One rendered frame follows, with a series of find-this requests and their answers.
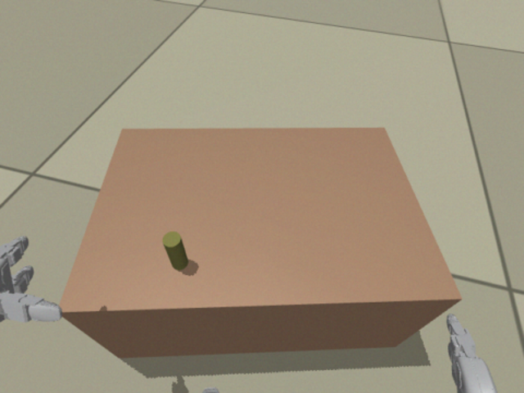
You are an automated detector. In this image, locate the left robot hand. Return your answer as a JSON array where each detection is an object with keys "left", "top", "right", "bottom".
[{"left": 0, "top": 236, "right": 62, "bottom": 323}]

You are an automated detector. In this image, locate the right robot hand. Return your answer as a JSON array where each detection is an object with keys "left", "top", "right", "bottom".
[{"left": 446, "top": 314, "right": 498, "bottom": 393}]

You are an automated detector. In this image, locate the can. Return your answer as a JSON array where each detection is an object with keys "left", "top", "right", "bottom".
[{"left": 162, "top": 232, "right": 188, "bottom": 270}]

